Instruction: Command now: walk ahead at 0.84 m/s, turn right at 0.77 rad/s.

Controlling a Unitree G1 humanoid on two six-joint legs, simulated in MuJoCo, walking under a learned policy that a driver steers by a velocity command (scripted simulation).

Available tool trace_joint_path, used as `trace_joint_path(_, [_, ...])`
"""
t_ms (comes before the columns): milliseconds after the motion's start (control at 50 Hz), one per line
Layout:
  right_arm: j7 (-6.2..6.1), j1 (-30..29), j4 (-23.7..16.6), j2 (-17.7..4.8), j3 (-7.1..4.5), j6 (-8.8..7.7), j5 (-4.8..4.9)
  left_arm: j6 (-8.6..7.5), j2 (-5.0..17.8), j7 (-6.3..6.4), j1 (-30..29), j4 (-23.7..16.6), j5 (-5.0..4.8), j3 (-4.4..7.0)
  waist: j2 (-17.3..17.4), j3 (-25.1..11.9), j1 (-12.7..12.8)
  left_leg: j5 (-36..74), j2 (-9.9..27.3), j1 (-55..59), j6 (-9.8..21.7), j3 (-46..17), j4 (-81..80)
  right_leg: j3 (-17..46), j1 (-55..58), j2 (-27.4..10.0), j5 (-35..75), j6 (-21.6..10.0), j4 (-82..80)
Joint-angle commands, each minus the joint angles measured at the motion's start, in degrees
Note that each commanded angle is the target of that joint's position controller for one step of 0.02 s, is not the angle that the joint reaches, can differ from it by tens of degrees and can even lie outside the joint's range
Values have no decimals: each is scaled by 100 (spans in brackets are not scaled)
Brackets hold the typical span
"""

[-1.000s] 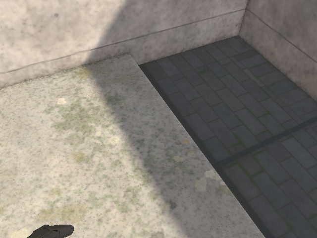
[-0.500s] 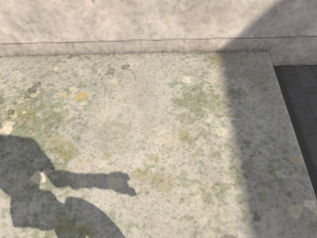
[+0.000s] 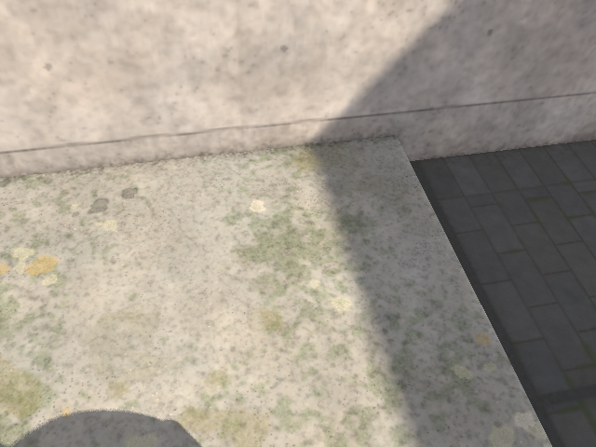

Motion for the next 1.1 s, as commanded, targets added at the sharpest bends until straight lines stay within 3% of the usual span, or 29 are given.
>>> trace_joint_path(20, [-70, -121, -125, -496, -56, -129, -1, -92, 93, -91, -1216, -750, 18, -101, 819, 1236, -40, 2392, 1409, -513, 194, -82, -847, -426, -602, -111, 111, -237, -783])
trace_joint_path(60, [-117, -117, 6, -625, -48, -101, 2, -85, -6, -98, -1393, -896, -18, -191, 788, 1170, 53, 4337, 1375, -368, 83, 343, -553, -885, 32, 80, -140, -524, -1495])
trace_joint_path(100, [-200, -77, 89, -928, -83, -45, 3, -60, 51, -17, -1195, -911, -84, -209, 979, 710, 289, 7736, 1485, -14, 47, 516, 239, -1322, 1008, 569, -466, -825, -1848])
trace_joint_path(140, [-280, -382, 32, -1342, -192, 125, -74, -62, 421, 86, 216, -577, -122, -63, 1280, -129, 1090, 9297, 1774, 50, 146, 430, 2137, -1210, 2445, 910, -1274, -1107, -1854])
trace_joint_path(160, [-235, -507, -41, -1424, -211, 169, -53, -134, 707, 169, 1230, -257, -67, 82, 1109, -564, 1481, 8633, 1783, -574, 315, 233, 3590, -815, 3765, 1065, -1479, -1264, -2319])
trace_joint_path(180, [-147, -514, -20, -1199, -168, 139, 6, -190, 889, 304, 1769, 28, 22, 219, 473, -697, 1594, 5355, 1235, -1772, 236, 247, 5487, -40, 5146, 815, -1083, -1365, -3289])
trace_joint_path(200, [-23, -223, -499, -366, 22, 57, 125, -132, 1536, 381, 1034, -150, 111, 355, -1245, -845, 591, -649, -43, -4587, -144, -140, 7950, 3127, 6737, -1002, -415, -2034, -3651])
trace_joint_path(220, [-58, -742, -761, -779, -11, -57, 152, -145, 1534, 380, 1257, -321, -46, 397, -17, -1614, 997, -240, -32, -4954, -53, -1470, 8398, 4204, 6786, -1438, 723, -2355, -4320])
trace_joint_path(240, [-66, -980, -822, -713, 32, -116, 215, -189, 1341, 457, 1132, -158, -77, 337, 364, -923, 750, 236, 247, -5025, -13, -1573, 8075, 3566, 6077, -1466, 1500, -2145, -4521])
trace_joint_path(260, [-158, -1057, -941, -955, -60, -345, 529, -459, 750, 366, 726, -464, -374, 177, 934, -458, 562, -107, 284, -4803, -19, -1898, 7787, 3418, 5268, -1385, 1558, -2034, -4893])
trace_joint_path(300, [-191, -896, -717, -938, -139, -263, 506, -636, 468, 377, -108, -520, -286, 47, 874, 68, 0, 233, 790, -4369, -44, -1871, 6944, 2196, 4009, -928, 2119, -1612, -4957])
trace_joint_path(360, [-106, -1025, -756, -689, -130, -100, 239, -690, 442, 483, -140, -391, -312, 28, 530, 361, -116, 714, 745, -3865, -172, -1374, 5469, 969, 3011, -188, 3778, -941, -5088])
trace_joint_path(440, [-19, -1738, -944, -233, -2, -129, 160, -505, 458, 728, 145, -220, -265, 24, 161, -7, 222, 2351, 173, -3590, -300, -844, 3354, 141, 3247, 458, 4285, -286, -4801])
trace_joint_path(520, [230, -2620, -1168, -319, 9, -269, 201, -294, 508, 904, 781, 46, -258, 34, -33, -150, 693, 3696, -131, -3663, -220, -829, 1789, 392, 4325, 146, 3527, 9, -4477])
trace_joint_path(560, [295, -2304, -1091, -597, -90, -337, 175, -282, 500, 921, 617, 7, -186, 59, -253, -250, 466, 3360, -246, -3286, -26, -896, 1684, 646, 4466, -70, 3799, -6, -3992])
trace_joint_path(600, [248, -1148, -771, -825, -197, -406, 132, -267, 455, 894, 180, -95, -144, 67, -352, -533, -215, 3505, -227, -2431, 250, -932, 1317, 676, 4540, -41, 4421, 120, -2785])
trace_joint_path(620, [191, -497, -630, -1043, -225, -453, 19, -283, 342, 821, 41, -239, -61, 32, 254, -1030, -498, 5646, 463, -1053, 715, -1501, 1401, 653, 3830, 307, 3065, 312, -1170])
trace_joint_path(640, [186, -622, -660, -939, -119, -392, -161, -276, -128, 725, 1132, -72, -78, -82, 1799, -1945, 6, 7958, 2266, 768, 2020, -3457, 2038, 812, 2140, 1148, -3334, 762, 1168])
trace_joint_path(660, [168, -502, -678, -627, -70, -298, -120, -262, 356, 585, 1484, 222, -332, -25, 1190, -2744, -174, 6757, 2484, 975, 2401, -4480, 1682, 1866, 1882, 1222, -3677, 639, 1690])
trace_joint_path(680, [121, -1175, -863, -720, -122, -203, 74, -192, 668, 560, 843, 63, -491, 50, 794, -1864, -146, 4894, 2359, 208, 2242, -4200, 1300, 1734, 1419, 937, -3272, 602, 1794])
trace_joint_path(720, [24, -2000, -958, -336, 62, -3, 178, 31, 520, 640, 101, -115, -300, 22, 19, -561, 165, 2279, 1822, -1817, 1691, -3470, 574, 1068, 1605, 507, -2609, 569, 1053])
trace_joint_path(760, [49, -2339, -901, -389, 60, 141, 98, 205, 150, 673, 541, 5, -252, -48, 649, -86, 529, 1191, 1089, -3187, 1243, -2651, 138, 573, 2541, 311, -2472, 614, -428])
trace_joint_path(800, [53, -2164, -779, -439, 20, 165, 46, 173, -100, 724, 660, 116, -209, -146, 983, -276, 420, 1754, 909, -3207, 1265, -2225, 173, 352, 3007, 276, -2555, 664, -1418])
trace_joint_path(860, [27, -1983, -624, -537, -14, 217, 145, 142, 42, 755, 667, 237, -187, -128, 969, -734, 356, 960, 1080, -2888, 1253, -2290, 326, 324, 3517, 173, -1366, 535, -2483])
trace_joint_path(900, [3, -2028, -566, -478, 21, 278, 175, 134, 48, 738, 619, 296, -108, -112, 989, -529, 423, -524, 917, -3288, 925, -2220, 287, 148, 3911, 268, -862, 337, -3135])
trace_joint_path(940, [14, -1871, -449, -265, 101, 281, 106, 101, 235, 764, 329, 114, 31, -111, 658, -57, 331, -1254, 596, -3547, 384, -2003, 592, 789, 3684, -227, -1077, 40, -3863])
trace_joint_path(960, [7, -1750, -481, -326, 48, 296, 116, 70, 489, 760, 221, 221, -33, -39, -76, 159, 44, -704, 227, -2989, 196, -1525, 828, 910, 2678, -209, -2368, -146, -4050])
trace_joint_path(1000, [-41, -1822, -413, -258, 41, 292, 91, -98, 55, 735, 21, 242, -53, -147, -239, 180, 21, 303, 159, -2065, 116, -1394, 1379, 885, 1992, -145, -2828, -12, -4432])
trace_joint_path(1100, [-78, -1723, -186, -209, 24, 317, 149, -291, 43, 715, 239, 415, -139, -159, 174, 171, 113, 1024, 231, -2132, 293, -1452, 1478, 701, 2466, -11, -1501, 127, -4091])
